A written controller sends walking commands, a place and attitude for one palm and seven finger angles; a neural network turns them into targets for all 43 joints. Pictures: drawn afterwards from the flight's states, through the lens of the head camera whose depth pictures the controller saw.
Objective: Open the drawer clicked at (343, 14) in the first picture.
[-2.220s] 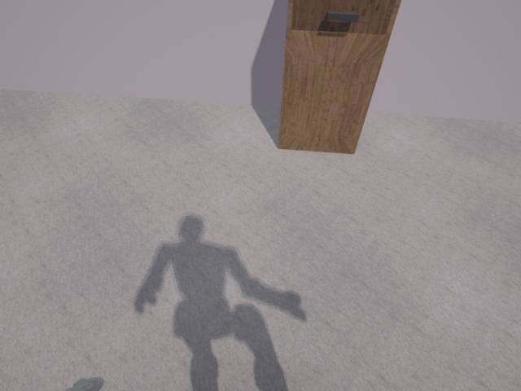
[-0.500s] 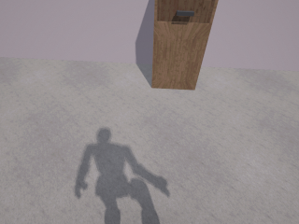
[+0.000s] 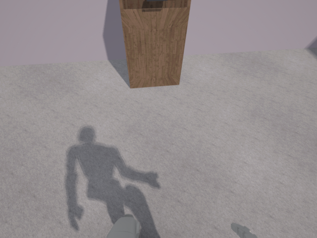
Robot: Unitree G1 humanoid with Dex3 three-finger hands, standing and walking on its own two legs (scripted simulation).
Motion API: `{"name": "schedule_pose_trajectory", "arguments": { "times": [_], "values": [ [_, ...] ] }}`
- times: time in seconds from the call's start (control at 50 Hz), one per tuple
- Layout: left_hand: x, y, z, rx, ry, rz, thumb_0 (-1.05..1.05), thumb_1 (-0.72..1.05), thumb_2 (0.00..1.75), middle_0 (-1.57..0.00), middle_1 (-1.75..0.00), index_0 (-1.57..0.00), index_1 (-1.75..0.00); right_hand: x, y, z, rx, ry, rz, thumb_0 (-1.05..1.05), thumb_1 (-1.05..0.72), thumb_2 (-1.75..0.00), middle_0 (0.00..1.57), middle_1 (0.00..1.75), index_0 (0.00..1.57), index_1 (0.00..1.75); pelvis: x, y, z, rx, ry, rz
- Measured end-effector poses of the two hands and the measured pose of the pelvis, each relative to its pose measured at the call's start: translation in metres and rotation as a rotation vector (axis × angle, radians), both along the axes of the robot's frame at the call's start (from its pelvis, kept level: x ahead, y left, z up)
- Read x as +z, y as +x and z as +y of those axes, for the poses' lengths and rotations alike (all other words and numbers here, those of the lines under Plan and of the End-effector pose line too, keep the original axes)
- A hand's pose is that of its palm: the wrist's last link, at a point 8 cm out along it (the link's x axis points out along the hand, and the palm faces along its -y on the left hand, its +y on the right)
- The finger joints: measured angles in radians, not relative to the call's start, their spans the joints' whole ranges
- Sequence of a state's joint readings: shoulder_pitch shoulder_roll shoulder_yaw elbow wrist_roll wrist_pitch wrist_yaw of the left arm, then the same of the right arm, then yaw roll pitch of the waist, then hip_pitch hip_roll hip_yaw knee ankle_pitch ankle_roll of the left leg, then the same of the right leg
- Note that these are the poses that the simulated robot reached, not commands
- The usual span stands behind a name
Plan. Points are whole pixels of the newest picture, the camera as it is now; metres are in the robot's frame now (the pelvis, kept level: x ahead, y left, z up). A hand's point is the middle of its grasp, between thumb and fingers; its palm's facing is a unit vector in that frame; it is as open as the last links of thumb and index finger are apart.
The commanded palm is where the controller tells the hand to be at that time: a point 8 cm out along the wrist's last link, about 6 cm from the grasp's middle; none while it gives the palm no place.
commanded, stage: walk to a spot facing it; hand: left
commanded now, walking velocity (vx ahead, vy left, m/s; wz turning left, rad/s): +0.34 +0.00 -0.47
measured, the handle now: out of the picture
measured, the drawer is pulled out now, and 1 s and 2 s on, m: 0.00 0.00 0.00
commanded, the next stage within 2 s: turn to face it in 1.44 s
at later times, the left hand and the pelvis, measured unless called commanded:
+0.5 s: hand (125, 153) +0.39 +0.17 -0.15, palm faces -0.33 -0.92 -0.20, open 7.4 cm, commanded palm none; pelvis +0.20 +0.03 +0.00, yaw -17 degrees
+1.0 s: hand (143, 139) +0.47 +0.12 -0.17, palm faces -0.32 -0.92 -0.21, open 7.3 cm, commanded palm none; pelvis +0.40 -0.06 +0.00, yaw -23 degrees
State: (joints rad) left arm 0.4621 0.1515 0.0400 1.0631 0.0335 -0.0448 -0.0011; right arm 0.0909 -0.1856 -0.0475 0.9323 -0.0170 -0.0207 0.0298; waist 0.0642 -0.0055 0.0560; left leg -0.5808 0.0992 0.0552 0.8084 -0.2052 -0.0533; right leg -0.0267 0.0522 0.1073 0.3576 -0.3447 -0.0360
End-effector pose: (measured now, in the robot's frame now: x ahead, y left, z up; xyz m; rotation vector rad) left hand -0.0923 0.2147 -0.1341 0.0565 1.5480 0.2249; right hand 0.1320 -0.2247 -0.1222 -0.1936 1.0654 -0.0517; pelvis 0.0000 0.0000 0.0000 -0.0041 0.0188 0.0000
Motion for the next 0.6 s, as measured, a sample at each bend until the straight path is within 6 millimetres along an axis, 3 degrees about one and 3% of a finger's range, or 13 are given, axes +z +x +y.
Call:
{"name": "schedule_pose_trajectory", "arguments": {
  "times": [0.08,0.12,0.16,0.22,0.3,0.36,0.44,0.52,0.6],
  "values": [
    [-0.019,0.048,0.037,-0.026,0.009,-0.008,0.01,0.90,0.90,-0.20,-0.30,-0.21,-0.30,-0.001,0.053,0.023,-0.004,-0.023,-0.085,0.01,-0.91,-0.90,0.20,0.30,0.20,0.30,-0.015,0.040,0.024,-0.051,-0.015,-0.003],
    [-0.028,0.081,0.056,-0.061,0.011,-0.018,0.01,0.90,0.90,-0.20,-0.30,-0.20,-0.30,-0.002,0.064,0.029,-0.032,-0.038,-0.120,0.01,-0.91,-0.90,0.20,0.30,0.20,0.30,-0.021,0.054,0.034,-0.084,-0.011,-0.016],
    [-0.029,0.123,0.072,-0.114,0.021,-0.055,0.01,0.90,0.90,-0.20,-0.30,-0.20,-0.30,0.002,0.061,0.033,-0.076,-0.042,-0.114,0.01,-0.91,-0.90,0.20,0.30,0.20,0.30,-0.018,0.068,0.039,-0.120,-0.007,-0.028],
    [-0.021,0.199,0.087,-0.192,0.031,-0.157,0.01,0.91,0.90,-0.20,-0.30,-0.20,-0.30,0.004,0.040,0.035,-0.158,-0.047,-0.048,0.01,-0.91,-0.90,0.20,0.30,0.20,0.30,-0.008,0.089,0.045,-0.154,-0.007,-0.034],
    [-0.003,0.299,0.088,-0.286,0.039,-0.301,0.01,0.91,0.90,-0.19,-0.30,-0.20,-0.30,0.001,-0.001,0.034,-0.289,-0.056,0.082,0.00,-0.92,-0.90,0.21,0.30,0.21,0.30,0.001,0.118,0.049,-0.202,-0.001,-0.027],
    [0.007,0.364,0.075,-0.359,0.030,-0.374,0.01,0.91,0.90,-0.19,-0.30,-0.19,-0.30,-0.001,-0.032,0.033,-0.369,-0.057,0.188,0.00,-0.93,-0.90,0.20,0.30,0.20,0.30,0.004,0.140,0.049,-0.234,0.005,-0.023],
    [0.014,0.439,0.041,-0.460,0.001,-0.429,0.00,0.91,0.90,-0.19,-0.30,-0.19,-0.30,-0.003,-0.068,0.038,-0.462,-0.035,0.330,0.00,-0.92,-0.90,0.20,0.30,0.20,0.30,0.003,0.171,0.041,-0.272,0.010,-0.023],
    [0.012,0.505,-0.009,-0.560,-0.037,-0.456,0.01,0.91,0.90,-0.19,-0.30,-0.19,-0.30,-0.007,-0.089,0.048,-0.543,0.014,0.459,0.01,-0.92,-0.90,0.20,0.30,0.20,0.30,-0.002,0.204,0.023,-0.309,0.013,-0.021],
    [0.003,0.561,-0.067,-0.640,-0.072,-0.500,0.01,0.91,0.90,-0.19,-0.30,-0.20,-0.30,-0.017,-0.092,0.054,-0.605,0.084,0.569,0.01,-0.91,-0.90,0.20,0.30,0.20,0.30,-0.015,0.240,-0.006,-0.342,0.010,-0.019]
  ]
}}
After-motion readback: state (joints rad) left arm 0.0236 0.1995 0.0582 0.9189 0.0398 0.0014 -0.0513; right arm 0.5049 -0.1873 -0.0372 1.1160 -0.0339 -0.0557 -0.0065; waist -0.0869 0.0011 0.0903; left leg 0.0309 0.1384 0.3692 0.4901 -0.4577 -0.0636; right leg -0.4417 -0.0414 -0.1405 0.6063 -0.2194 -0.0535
